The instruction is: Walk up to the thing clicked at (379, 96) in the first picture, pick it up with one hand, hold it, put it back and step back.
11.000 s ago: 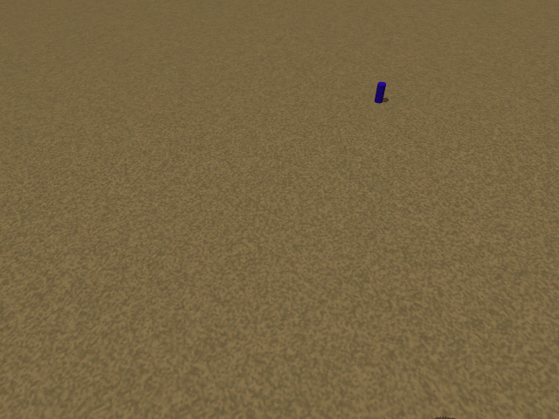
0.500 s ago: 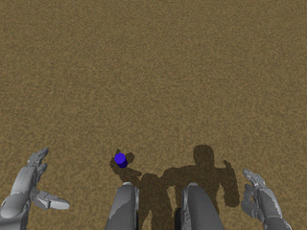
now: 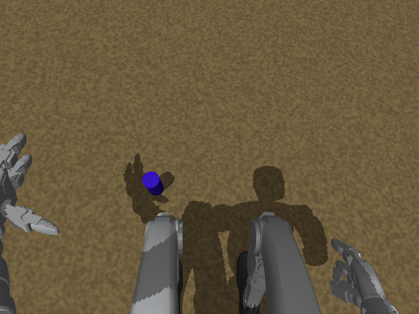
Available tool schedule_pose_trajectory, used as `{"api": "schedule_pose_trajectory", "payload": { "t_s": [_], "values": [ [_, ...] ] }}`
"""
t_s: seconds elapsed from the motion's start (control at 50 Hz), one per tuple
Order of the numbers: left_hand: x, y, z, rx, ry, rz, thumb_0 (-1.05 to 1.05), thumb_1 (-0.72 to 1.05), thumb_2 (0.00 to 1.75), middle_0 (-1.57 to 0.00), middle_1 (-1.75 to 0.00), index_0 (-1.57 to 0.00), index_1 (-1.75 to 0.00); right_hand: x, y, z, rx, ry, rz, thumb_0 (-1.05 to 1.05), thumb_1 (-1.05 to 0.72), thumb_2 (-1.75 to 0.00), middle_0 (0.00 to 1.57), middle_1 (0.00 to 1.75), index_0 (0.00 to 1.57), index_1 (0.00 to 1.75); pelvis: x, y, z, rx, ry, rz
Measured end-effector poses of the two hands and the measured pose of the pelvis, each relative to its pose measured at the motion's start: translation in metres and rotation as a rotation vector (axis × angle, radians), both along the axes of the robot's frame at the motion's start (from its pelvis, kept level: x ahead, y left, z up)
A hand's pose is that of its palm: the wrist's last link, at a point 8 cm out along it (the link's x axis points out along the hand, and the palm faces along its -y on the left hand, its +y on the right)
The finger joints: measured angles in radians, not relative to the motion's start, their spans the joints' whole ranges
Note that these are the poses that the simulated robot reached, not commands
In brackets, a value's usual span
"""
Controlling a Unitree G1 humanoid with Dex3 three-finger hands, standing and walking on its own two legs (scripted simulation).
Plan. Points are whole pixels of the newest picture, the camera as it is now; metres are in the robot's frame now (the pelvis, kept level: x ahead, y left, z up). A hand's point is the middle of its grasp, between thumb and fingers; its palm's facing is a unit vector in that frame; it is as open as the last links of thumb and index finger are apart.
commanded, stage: go down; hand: left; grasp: from the side
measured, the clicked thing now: (153, 184) +0.43 +0.20 -0.43
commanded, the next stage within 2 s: none
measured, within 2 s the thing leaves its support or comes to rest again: neither
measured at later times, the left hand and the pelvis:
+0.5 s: hand (40, 185) +0.34 +0.36 -0.10, palm faces +0.09 -0.97 -0.21, open 17.3 cm; pelvis -0.01 +0.00 -0.06, yaw -1 degrees
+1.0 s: hand (43, 182) +0.35 +0.37 -0.12, palm faces +0.08 -0.98 -0.18, open 17.4 cm; pelvis -0.02 +0.00 -0.10, yaw -2 degrees
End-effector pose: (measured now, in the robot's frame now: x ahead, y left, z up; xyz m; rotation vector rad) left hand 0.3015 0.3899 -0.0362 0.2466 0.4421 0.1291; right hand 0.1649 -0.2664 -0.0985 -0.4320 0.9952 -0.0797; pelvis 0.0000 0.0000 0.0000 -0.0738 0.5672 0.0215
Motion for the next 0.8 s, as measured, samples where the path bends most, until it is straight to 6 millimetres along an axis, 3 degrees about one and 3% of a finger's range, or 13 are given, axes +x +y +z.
{"api": "schedule_pose_trajectory", "payload": {
  "t_s": [0.26, 0.46, 0.8],
  "values": [
    [0.003, 0.016, -0.026, -0.022, -0.060, 0.010, -0.01, -0.51, 0.12, -0.07, -0.17, -0.08, -0.16, -0.008, -0.002, -0.031, -0.012, 0.037, 0.022, 0.00, -0.89, -0.89, 0.20, 0.30, 0.21, 0.30, -0.004, 0.001, -0.031, -0.005, 0.020, -0.005],
    [0.017, 0.020, -0.040, -0.035, -0.133, -0.015, -0.01, -0.54, 0.12, -0.06, -0.16, -0.07, -0.15, -0.005, -0.004, -0.059, -0.029, 0.027, 0.056, 0.00, -0.90, -0.89, 0.20, 0.30, 0.21, 0.30, -0.011, 0.000, -0.060, -0.009, 0.007, -0.004],
    [0.022, 0.028, -0.059, -0.053, -0.181, -0.026, -0.01, -0.56, 0.13, -0.05, -0.15, -0.05, -0.14, -0.030, -0.010, -0.086, -0.045, 0.067, 0.054, 0.00, -0.90, -0.90, 0.20, 0.30, 0.21, 0.30, -0.020, -0.001, -0.090, -0.014, -0.010, -0.011]
  ]
}}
